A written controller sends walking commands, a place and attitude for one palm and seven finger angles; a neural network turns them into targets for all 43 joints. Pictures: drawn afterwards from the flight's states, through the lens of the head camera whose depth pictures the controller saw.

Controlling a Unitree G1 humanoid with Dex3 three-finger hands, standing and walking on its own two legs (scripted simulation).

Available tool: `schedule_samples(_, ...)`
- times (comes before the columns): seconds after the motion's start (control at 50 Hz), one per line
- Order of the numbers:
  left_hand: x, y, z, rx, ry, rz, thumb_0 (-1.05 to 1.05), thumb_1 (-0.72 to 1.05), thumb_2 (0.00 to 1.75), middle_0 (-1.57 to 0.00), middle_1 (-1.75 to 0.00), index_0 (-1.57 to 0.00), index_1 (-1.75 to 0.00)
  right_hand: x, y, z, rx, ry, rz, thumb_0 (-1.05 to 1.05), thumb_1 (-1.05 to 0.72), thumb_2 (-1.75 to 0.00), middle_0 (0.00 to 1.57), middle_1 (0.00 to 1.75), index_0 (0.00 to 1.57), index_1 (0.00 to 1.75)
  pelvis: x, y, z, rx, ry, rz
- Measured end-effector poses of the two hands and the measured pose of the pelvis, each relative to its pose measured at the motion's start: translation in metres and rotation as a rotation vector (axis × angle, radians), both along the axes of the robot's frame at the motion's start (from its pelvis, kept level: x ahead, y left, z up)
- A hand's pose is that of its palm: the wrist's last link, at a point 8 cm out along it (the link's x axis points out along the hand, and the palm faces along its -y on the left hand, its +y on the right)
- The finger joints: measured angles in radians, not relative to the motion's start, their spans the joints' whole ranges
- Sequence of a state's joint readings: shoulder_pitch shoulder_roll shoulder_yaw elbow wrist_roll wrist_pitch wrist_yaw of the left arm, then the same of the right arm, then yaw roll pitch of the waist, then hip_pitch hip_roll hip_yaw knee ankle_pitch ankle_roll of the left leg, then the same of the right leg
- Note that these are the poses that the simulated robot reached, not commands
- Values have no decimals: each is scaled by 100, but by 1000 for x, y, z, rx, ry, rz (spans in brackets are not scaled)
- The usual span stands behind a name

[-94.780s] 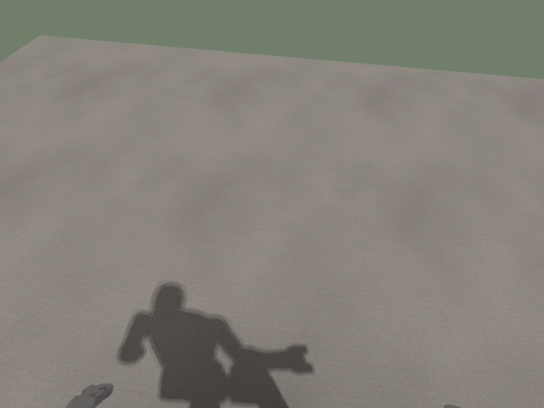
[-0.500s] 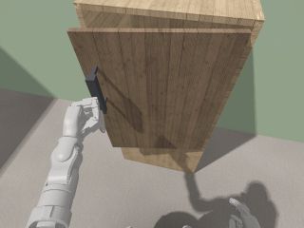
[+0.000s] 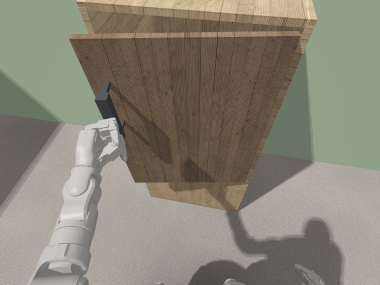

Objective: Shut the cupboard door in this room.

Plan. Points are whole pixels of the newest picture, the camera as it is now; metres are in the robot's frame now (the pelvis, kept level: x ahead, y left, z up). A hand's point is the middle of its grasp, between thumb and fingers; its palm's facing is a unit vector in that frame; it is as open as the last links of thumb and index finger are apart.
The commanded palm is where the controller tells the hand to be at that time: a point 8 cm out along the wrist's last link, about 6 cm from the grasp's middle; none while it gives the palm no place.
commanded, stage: push the door shut along its arc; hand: left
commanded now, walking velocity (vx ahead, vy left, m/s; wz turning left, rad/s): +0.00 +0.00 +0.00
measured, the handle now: (113, 112) +0.48 +0.20 +0.07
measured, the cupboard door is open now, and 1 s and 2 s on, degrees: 11 0 0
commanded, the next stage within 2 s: pull the fist back off the door in 1.60 s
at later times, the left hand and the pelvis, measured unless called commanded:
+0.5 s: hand (126, 127) +0.43 +0.16 +0.08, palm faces -0.09 -1.00 -0.02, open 3.1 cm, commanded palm +0.42 +0.21 +0.08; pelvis -0.01 +0.00 -0.01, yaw +1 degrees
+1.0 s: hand (144, 108) +0.48 +0.12 +0.08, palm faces -0.23 -0.97 -0.02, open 3.1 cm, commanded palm +0.48 +0.18 +0.08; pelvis -0.01 +0.01 -0.02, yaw -1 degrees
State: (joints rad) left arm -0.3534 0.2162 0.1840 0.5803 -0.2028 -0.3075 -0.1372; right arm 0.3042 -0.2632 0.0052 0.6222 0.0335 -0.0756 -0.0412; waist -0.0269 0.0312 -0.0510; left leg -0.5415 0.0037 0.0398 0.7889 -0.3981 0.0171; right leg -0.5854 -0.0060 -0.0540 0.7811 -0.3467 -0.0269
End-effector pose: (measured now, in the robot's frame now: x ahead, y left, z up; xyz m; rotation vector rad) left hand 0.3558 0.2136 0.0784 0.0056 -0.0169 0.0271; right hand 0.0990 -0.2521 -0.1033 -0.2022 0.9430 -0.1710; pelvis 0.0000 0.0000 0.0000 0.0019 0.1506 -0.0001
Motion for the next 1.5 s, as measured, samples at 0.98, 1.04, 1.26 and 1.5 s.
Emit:
schedule_samples(0.98, 118, -31, 6, 22, 38, -250, 2, 90, 90, -130, -150, -130, -150, -93, -1, -20, -37, 252, -128, 1, -90, -90, 21, 30, 20, 30, -6, 12, -18, -16, 128, -9)
schedule_samples(1.04, 124, -34, 7, 13, 47, -264, 2, 90, 90, -130, -150, -130, -150, -95, -1, -20, -38, 262, -133, 1, -90, -90, 21, 30, 20, 30, -7, 12, -18, -17, 133, -9)
schedule_samples(1.26, 146, -44, 10, 12, 53, -312, 2, 90, 90, -130, -150, -130, -150, -106, -7, -20, -62, 285, -146, 1, -90, -90, 21, 30, 20, 30, -10, 10, -24, -24, 165, -6)
schedule_samples(1.5, 165, -49, 9, 33, 73, -373, -2, 85, 95, -130, -149, -130, -150, -129, -8, -26, -77, 372, -147, 1, -90, -90, 21, 30, 20, 30, -12, 9, -32, -34, 212, 6)
